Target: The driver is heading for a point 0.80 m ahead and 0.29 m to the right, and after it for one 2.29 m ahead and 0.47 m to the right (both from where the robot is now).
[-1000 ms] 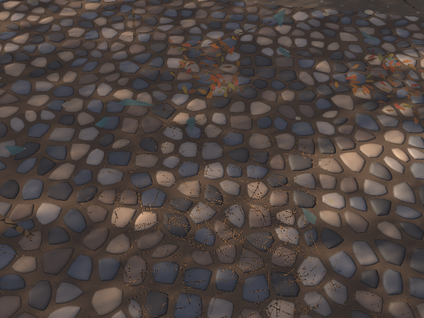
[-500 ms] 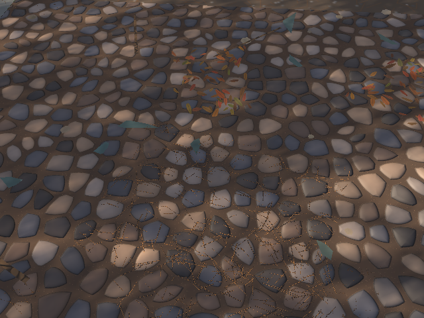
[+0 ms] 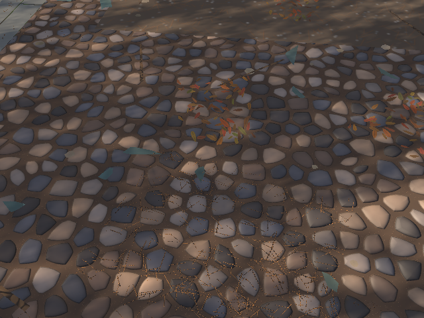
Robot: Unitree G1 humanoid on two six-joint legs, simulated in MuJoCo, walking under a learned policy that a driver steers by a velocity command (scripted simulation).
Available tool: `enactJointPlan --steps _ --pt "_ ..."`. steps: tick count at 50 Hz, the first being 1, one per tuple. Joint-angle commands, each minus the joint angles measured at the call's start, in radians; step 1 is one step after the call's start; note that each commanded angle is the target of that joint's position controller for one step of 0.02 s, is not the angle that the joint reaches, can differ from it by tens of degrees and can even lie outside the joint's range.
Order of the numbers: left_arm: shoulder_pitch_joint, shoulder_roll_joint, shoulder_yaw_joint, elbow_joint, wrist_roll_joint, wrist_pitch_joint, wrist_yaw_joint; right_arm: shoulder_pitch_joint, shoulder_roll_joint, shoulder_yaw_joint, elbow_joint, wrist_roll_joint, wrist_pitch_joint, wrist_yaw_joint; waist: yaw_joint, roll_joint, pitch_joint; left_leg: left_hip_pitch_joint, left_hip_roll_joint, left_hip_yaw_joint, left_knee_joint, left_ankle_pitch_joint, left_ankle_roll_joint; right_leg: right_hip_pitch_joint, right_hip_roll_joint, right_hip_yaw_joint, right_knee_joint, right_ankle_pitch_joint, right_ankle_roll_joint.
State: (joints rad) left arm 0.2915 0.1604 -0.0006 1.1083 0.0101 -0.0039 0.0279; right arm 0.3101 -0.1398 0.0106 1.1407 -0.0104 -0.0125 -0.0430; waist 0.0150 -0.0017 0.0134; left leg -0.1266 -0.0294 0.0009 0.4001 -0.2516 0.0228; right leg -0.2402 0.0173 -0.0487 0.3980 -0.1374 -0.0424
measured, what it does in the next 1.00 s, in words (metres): walks ahead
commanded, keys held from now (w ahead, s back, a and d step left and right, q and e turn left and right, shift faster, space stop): no key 0.36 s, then w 0.64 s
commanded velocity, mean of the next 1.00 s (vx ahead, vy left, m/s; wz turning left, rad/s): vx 0.21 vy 0.00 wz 0.00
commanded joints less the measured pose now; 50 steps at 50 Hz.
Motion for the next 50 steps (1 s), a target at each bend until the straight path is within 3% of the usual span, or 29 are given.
enactJointPlan --steps 1,18,19,21,23,24,25,26,27,29,31,32,33,34,35,36,37,38,39,41,44,50 --pt "0.047 0.071 0.010 -0.007 0.000 -0.006 0.005 0.073 -0.076 -0.011 -0.003 0.000 -0.004 -0.004 -0.003 0.003 0.056 -0.103 0.109 -0.107 -0.099 0.043 0.036 0.050 -0.103 0.128 -0.068 -0.020 -0.009" --pt "0.066 0.044 0.009 0.037 0.000 -0.004 0.014 0.104 -0.049 -0.007 0.017 0.000 -0.005 -0.010 -0.003 0.008 0.067 -0.076 0.109 -0.098 -0.092 0.100 0.036 0.068 -0.107 0.125 -0.051 0.043 -0.008" --pt "0.073 0.040 0.009 0.041 0.000 -0.003 0.013 0.118 -0.046 -0.007 0.022 -0.002 -0.004 -0.009 -0.005 0.008 0.048 -0.069 0.102 -0.097 -0.103 0.021 0.039 0.075 -0.097 0.120 -0.053 -0.033 -0.010" --pt "0.066 0.058 0.020 0.033 0.002 0.004 0.010 0.134 -0.076 -0.021 0.020 -0.005 0.001 -0.007 -0.011 0.028 0.073 -0.097 0.081 -0.105 -0.098 -0.234 0.068 0.030 -0.051 0.091 -0.002 -0.266 -0.026" --pt "0.038 0.058 0.026 0.007 0.010 0.006 0.001 0.158 -0.098 -0.034 0.005 -0.006 0.007 -0.002 -0.032 0.061 0.152 -0.129 0.119 -0.190 -0.137 -0.486 0.118 -0.107 -0.018 0.073 0.071 -0.445 -0.042" --pt "0.007 0.036 0.023 -0.014 0.013 0.001 -0.006 0.195 -0.110 -0.041 0.009 -0.004 0.005 -0.002 -0.052 0.100 0.186 -0.103 0.172 -0.272 -0.185 -0.556 0.150 -0.186 0.004 0.043 0.145 -0.423 -0.038" --pt "-0.026 0.011 0.018 -0.036 0.020 -0.008 -0.013 0.225 -0.131 -0.051 0.016 -0.004 0.002 -0.003 -0.066 0.151 0.209 -0.065 0.249 -0.366 -0.246 -0.589 0.188 -0.250 0.018 -0.014 0.244 -0.334 -0.029" --pt "-0.055 0.014 0.019 -0.058 0.031 -0.019 -0.018 0.225 -0.143 -0.059 0.015 -0.007 -0.004 -0.003 -0.071 0.161 0.230 -0.052 0.308 -0.422 -0.273 -0.550 0.220 -0.292 -0.015 -0.021 0.313 -0.271 -0.030" --pt "-0.075 0.033 0.026 -0.077 0.029 -0.031 -0.024 0.222 -0.145 -0.064 0.010 -0.012 -0.011 -0.002 -0.071 0.141 0.224 -0.026 0.326 -0.436 -0.282 -0.491 0.235 -0.330 -0.034 -0.008 0.354 -0.276 -0.033" --pt "-0.083 0.056 0.037 -0.107 0.021 -0.052 -0.035 0.205 -0.149 -0.070 0.003 -0.018 -0.027 0.003 -0.052 0.123 0.212 0.016 0.325 -0.399 -0.249 -0.355 0.234 -0.341 -0.060 0.009 0.335 -0.297 -0.039" --pt "-0.032 0.043 0.043 -0.105 0.006 -0.068 -0.043 0.158 -0.147 -0.074 -0.012 -0.009 -0.039 0.006 -0.007 0.108 0.183 -0.041 0.269 -0.294 -0.194 -0.232 0.196 -0.177 -0.033 -0.029 0.206 -0.225 -0.039" --pt "0.062 0.033 0.047 -0.075 0.000 -0.072 -0.043 0.118 -0.147 -0.074 -0.024 -0.002 -0.042 0.008 0.045 0.092 0.161 -0.141 0.227 -0.228 -0.136 -0.173 0.171 0.008 0.003 -0.058 0.116 -0.165 -0.040" --pt "0.190 0.047 0.061 -0.029 -0.002 -0.075 -0.038 0.095 -0.136 -0.071 -0.036 -0.003 -0.049 0.011 0.096 0.043 0.118 -0.254 0.173 -0.160 -0.020 -0.074 0.142 0.227 0.027 -0.041 0.066 -0.154 -0.041" --pt "0.331 0.120 0.084 0.000 0.014 -0.081 -0.025 0.065 -0.091 -0.058 -0.062 -0.007 -0.062 0.021 0.156 -0.143 0.062 -0.374 0.067 -0.021 0.283 -0.029 0.097 0.388 -0.151 0.215 -0.085 -0.303 -0.071" --pt "0.454 0.224 0.108 0.030 0.007 -0.070 -0.022 0.087 -0.046 -0.050 -0.102 -0.009 -0.070 0.033 0.157 -0.365 0.005 -0.570 -0.048 0.080 0.584 -0.267 0.059 0.477 -0.379 0.654 -0.251 -0.491 -0.176" --pt "0.357 0.155 0.089 0.014 0.010 -0.056 -0.017 0.031 -0.111 -0.065 -0.114 -0.038 -0.064 0.040 0.096 -0.173 0.087 -0.615 0.026 -0.003 0.741 -0.251 0.075 0.362 -0.394 0.671 -0.257 -0.536 -0.191" --pt "0.243 0.130 0.079 -0.029 0.013 -0.059 -0.021 -0.007 -0.088 -0.062 -0.125 -0.036 -0.067 0.051 0.054 -0.060 0.141 -0.624 0.069 -0.027 0.773 -0.141 0.084 0.270 -0.366 0.575 -0.251 -0.480 -0.179" --pt "0.177 0.121 0.074 -0.051 0.014 -0.066 -0.022 -0.007 -0.068 -0.058 -0.122 -0.025 -0.074 0.059 0.023 -0.015 0.142 -0.587 0.095 -0.033 0.751 -0.054 0.080 0.220 -0.324 0.471 -0.263 -0.346 -0.161" --pt "0.156 0.106 0.066 -0.059 0.011 -0.076 -0.021 -0.003 -0.068 -0.061 -0.120 -0.026 -0.073 0.064 0.002 -0.007 0.129 -0.557 0.108 -0.026 0.723 -0.010 0.073 0.202 -0.292 0.394 -0.269 -0.240 -0.148" --pt "0.181 0.076 0.051 -0.042 0.007 -0.092 -0.016 0.014 -0.072 -0.066 -0.116 -0.030 -0.056 0.070 -0.016 -0.039 0.098 -0.532 0.104 0.007 0.688 0.031 0.052 0.219 -0.241 0.274 -0.262 -0.021 -0.128" --pt "0.258 0.078 0.041 -0.010 0.005 -0.100 -0.012 -0.073 -0.074 -0.069 -0.150 -0.025 -0.037 0.071 -0.012 -0.062 0.095 -0.591 0.092 0.050 0.637 0.069 0.033 0.260 -0.218 0.174 -0.238 0.261 -0.126" --pt "0.287 0.082 0.027 -0.002 0.006 -0.108 -0.006 -0.348 -0.054 -0.048 -0.258 -0.007 -0.034 0.075 0.026 -0.090 0.145 -0.486 0.039 0.135 0.276 0.199 0.034 0.204 -0.183 0.080 -0.257 0.452 -0.119"
Velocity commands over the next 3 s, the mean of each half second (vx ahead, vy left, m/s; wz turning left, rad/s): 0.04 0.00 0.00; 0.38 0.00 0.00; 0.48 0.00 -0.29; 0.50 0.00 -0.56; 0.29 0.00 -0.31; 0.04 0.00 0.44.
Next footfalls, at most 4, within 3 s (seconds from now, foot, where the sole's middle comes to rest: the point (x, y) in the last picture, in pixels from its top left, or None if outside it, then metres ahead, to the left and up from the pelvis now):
1.14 left None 0.49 0.04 -0.78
1.70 right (272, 259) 0.74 -0.16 -0.78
2.22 left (271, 176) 1.12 -0.19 -0.78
2.62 right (310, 206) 0.97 -0.33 -0.78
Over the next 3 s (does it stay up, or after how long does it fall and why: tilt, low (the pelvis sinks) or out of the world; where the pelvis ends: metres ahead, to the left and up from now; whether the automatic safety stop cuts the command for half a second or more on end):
stays up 0.98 -0.20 -0.01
